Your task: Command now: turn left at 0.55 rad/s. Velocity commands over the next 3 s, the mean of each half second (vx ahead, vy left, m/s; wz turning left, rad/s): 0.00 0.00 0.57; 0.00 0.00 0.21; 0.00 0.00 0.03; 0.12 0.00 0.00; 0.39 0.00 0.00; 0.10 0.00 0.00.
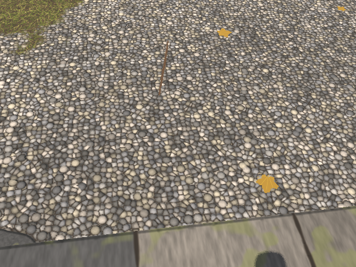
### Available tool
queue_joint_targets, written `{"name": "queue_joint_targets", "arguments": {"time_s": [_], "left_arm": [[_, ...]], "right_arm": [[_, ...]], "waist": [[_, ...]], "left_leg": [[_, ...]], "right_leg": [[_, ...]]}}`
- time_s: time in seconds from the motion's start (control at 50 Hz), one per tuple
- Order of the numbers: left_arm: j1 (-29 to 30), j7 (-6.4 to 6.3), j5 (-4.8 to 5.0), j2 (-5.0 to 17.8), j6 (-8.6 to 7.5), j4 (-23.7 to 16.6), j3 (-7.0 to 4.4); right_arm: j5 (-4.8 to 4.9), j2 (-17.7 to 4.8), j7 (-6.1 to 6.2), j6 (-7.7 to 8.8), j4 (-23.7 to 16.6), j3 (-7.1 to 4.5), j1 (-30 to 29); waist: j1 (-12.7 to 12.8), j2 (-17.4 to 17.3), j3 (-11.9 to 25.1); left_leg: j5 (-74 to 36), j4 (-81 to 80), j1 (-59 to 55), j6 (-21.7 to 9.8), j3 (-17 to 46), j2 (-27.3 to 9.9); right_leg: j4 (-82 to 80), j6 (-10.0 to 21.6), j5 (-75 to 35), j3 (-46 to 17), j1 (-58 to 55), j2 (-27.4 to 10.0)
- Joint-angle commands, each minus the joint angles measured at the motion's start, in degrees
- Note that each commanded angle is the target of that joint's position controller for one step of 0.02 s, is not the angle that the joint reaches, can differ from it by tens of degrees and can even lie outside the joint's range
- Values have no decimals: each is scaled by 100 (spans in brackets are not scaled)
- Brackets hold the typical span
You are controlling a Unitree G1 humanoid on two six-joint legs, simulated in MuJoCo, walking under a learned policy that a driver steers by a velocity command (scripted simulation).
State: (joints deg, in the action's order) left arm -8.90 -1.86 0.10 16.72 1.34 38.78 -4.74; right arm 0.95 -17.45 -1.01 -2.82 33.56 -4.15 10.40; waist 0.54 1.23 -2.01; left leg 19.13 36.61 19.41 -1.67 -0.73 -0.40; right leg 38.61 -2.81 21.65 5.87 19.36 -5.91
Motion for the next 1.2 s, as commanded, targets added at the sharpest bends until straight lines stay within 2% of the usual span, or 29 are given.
{"name": "queue_joint_targets", "arguments": {"time_s": [0.02,0.04,0.08,0.1,0.14,0.24,0.36,0.42,0.46,0.48,0.5,0.52,0.54,0.56,0.58,0.6,0.62,0.66,0.72,0.76,0.8,0.82,0.84,0.86,0.88,0.9,0.92,0.98,1.2], "left_arm": [[453,-13,-185,510,-122,-615,-106],[591,-50,-35,662,-112,-584,-153],[425,-140,-65,681,-58,-358,-195],[331,-149,-93,679,-41,-315,-202],[234,-97,-54,561,-63,-239,-174],[567,-56,-20,406,-116,-235,-83],[655,56,38,481,-239,-185,-88],[569,128,68,522,-322,-156,-103],[320,175,69,533,-365,-69,-128],[100,183,36,582,-379,20,-152],[-5,166,-46,833,-363,14,-202],[242,139,-159,1282,-297,-26,-263],[165,147,-234,1003,-311,-70,-218],[341,122,-165,809,-315,-132,-142],[533,94,-85,642,-295,-149,-92],[588,78,-1,556,-281,-145,-48],[552,67,23,524,-267,-116,-9],[410,59,-24,511,-221,-33,17],[336,70,-34,612,-157,32,10],[122,91,-8,799,-113,107,-28],[135,107,79,761,-107,160,17],[-72,116,103,654,-154,246,63],[-229,150,-1,533,-243,274,125],[-417,208,-140,345,-352,256,188],[-194,194,-152,328,-365,302,214],[43,185,-135,455,-347,324,189],[120,164,-111,442,-320,363,184],[-17,104,-82,449,-239,465,179],[-240,0,-47,468,-192,1010,161]], "right_arm": [[-318,-1535,43,209,-519,-388,679],[-367,-1379,11,313,-465,-341,539],[-103,-1000,103,319,-455,-241,27],[-48,-944,151,283,-481,-198,-134],[-87,-858,221,242,-492,-158,-112],[-54,-921,331,182,-435,-210,131],[-64,-1011,292,96,-483,-273,67],[-23,-1010,265,58,-508,-287,-15],[48,-989,271,24,-534,-286,-176],[79,-916,286,12,-542,-259,-236],[27,-680,290,20,-521,-189,-6],[5,-495,286,63,-586,-130,244],[-95,-981,300,122,-535,-273,179],[-77,-1214,288,133,-408,-372,276],[-64,-1129,289,102,-275,-376,306],[-69,-952,301,55,-214,-334,313],[-58,-767,291,28,-184,-273,315],[-29,-500,271,39,-227,-164,151],[-74,-210,240,69,-296,-7,-110],[-22,-317,232,83,-263,-26,-132],[-30,-327,230,96,-67,-47,203],[-82,-397,239,102,-42,-48,228],[-135,-652,287,102,-112,-75,263],[-192,-1045,323,76,-113,-152,152],[-222,-592,249,102,-103,-51,26],[-241,-351,190,144,-113,16,-37],[-263,-347,179,176,-59,23,5],[-221,-341,178,279,3,61,80],[-184,-234,174,363,229,115,191]], "waist": [[-474,-1694,1030],[-401,-1112,822],[-110,-663,604],[-12,-748,616],[36,-787,795],[-150,-855,792],[-223,-1039,661],[-197,-1088,736],[-14,-1031,784],[96,-934,834],[-5,-394,1013],[-353,1186,738],[-109,1227,657],[-186,789,578],[-248,564,486],[-223,542,399],[-185,545,366],[-108,648,406],[39,931,561],[157,1027,573],[-53,882,534],[-61,726,514],[17,289,720],[316,-747,812],[149,-871,864],[34,-660,628],[-22,-612,501],[25,-687,175],[39,-282,190]], "left_leg": [[-4063,-1584,-1561,-1896,3448,-2249],[-3348,-1661,-1362,-1772,3040,-1972],[-2520,-1567,-1227,-1162,2379,-1382],[-2657,-1563,-1003,-1076,2187,-1218],[-2766,-1563,-991,-1056,2058,-1043],[-2035,-1556,-1306,-1045,2349,-926],[-1639,-1524,-948,-1119,2965,-819],[-2130,-1374,-1082,-1093,3263,-749],[-2295,-1171,-1012,-939,3288,-572],[-2022,-997,-794,-740,3122,-420],[-904,-433,-250,-437,2717,-116],[1073,549,837,-45,1556,857],[1925,1912,1174,296,1252,836],[1599,2660,1197,437,1258,626],[1263,2907,1188,547,1232,580],[1010,3062,1296,636,1232,584],[857,3108,1289,703,1196,586],[699,2524,1061,765,910,499],[770,954,300,778,440,148],[589,149,-102,746,227,151],[-556,-1317,-808,574,97,214],[-1185,-1891,-1280,422,258,150],[-2216,-1713,-1964,242,800,-338],[-2877,-1219,-2004,-138,1191,-775],[-2047,-1260,-1359,-395,1203,-784],[-1421,-1328,-1169,-322,1116,-575],[-1171,-1353,-1043,-213,1041,-449],[-1251,-1363,-736,-115,1020,-386],[-1510,-1339,-745,-146,964,-277]], "right_leg": [[2924,-139,1925,-824,2152,652],[3246,-74,1499,-1033,2219,553],[2989,-59,535,-1115,2231,381],[2945,-114,236,-1091,1979,418],[2891,-178,-131,-1047,1706,563],[1460,-256,-336,-1181,1593,685],[389,-163,-44,-1251,832,857],[-216,-57,-19,-1247,449,920],[-1160,61,-543,-1157,-128,922],[-1774,162,-1266,-1122,-669,747],[-1908,461,-1790,-1712,-1408,-49],[-2029,1264,-2958,-2946,-1649,-1034],[-2138,2023,-3214,-3598,-1318,-1659],[-2062,2002,-3049,-3226,-1165,-1543],[-1973,1729,-2783,-2732,-1095,-1132],[-1913,1554,-2682,-2441,-1154,-882],[-1881,1535,-2932,-2250,-1165,-777],[-1865,1528,-3187,-1870,-1244,-551],[-1755,1501,-3314,-1641,-1310,-465],[-1685,1555,-3373,-1767,-1302,-552],[-1513,1405,-3270,-1734,-1113,-491],[-1506,1157,-2996,-1713,-892,-411],[-1366,758,-2420,-1570,-484,-270],[-1217,374,-1472,-1040,-229,227],[-1303,114,-937,-853,-725,313],[-1255,-1,-1070,-815,-760,365],[-1197,-15,-1171,-780,-741,391],[-1206,20,-1347,-829,-733,353],[-1265,-86,-1558,-856,-948,296]]}}
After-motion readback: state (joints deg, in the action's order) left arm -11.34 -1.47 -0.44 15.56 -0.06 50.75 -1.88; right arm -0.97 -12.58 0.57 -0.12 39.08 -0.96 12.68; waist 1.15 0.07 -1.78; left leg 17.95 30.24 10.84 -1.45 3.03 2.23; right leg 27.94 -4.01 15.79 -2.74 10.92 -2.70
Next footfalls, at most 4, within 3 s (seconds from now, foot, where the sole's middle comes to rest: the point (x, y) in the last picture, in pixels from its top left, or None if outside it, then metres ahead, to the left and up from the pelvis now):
0.50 right None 0.09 -0.10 -0.76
0.84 left None -0.03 0.14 -0.76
2.42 left None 0.36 0.27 -0.76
2.80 right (160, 263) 0.47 0.06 -0.76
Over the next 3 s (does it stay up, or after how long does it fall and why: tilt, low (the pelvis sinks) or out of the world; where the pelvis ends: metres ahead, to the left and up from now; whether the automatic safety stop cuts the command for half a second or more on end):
stays up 0.37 0.16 0.02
